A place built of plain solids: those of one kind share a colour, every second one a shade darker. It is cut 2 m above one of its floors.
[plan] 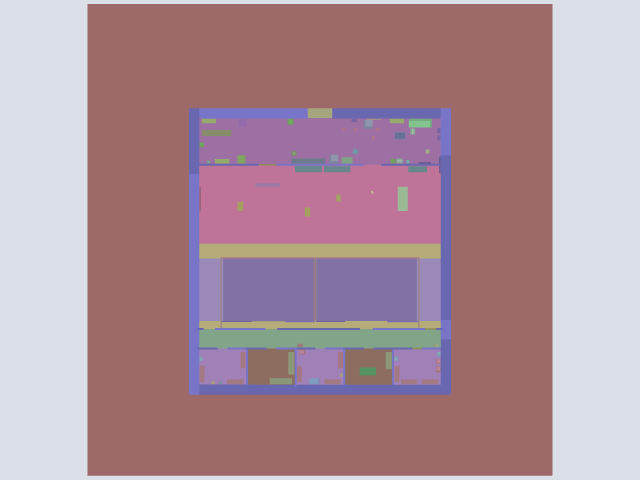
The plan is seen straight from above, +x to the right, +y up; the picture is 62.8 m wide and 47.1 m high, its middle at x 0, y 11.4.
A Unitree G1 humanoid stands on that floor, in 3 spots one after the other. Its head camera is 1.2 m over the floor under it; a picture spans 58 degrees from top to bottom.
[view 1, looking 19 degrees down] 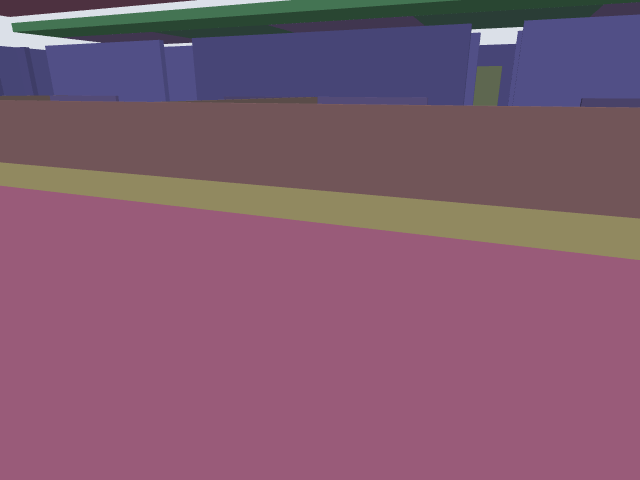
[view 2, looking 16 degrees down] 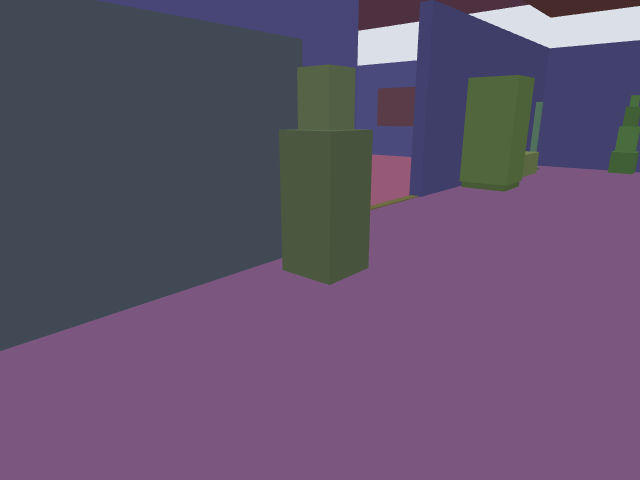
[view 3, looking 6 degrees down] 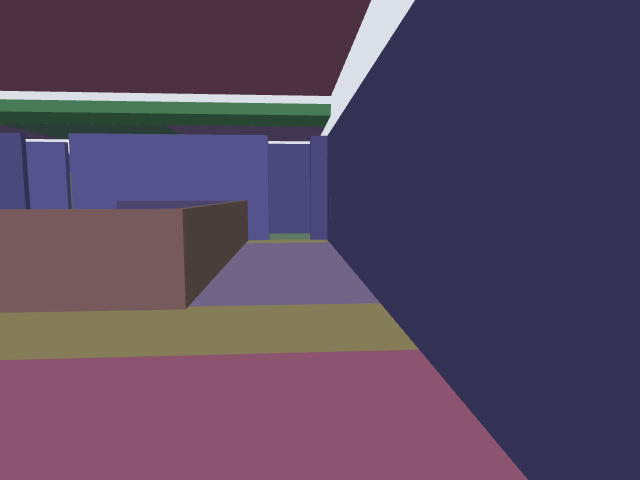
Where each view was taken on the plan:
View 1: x -5.13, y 14.73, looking -68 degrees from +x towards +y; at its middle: floor_yard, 3.69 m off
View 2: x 0.00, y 22.03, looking -139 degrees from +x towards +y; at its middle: plinth_lobby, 3.16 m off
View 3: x -10.86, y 14.23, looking -94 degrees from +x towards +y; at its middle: floor_walkway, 11.49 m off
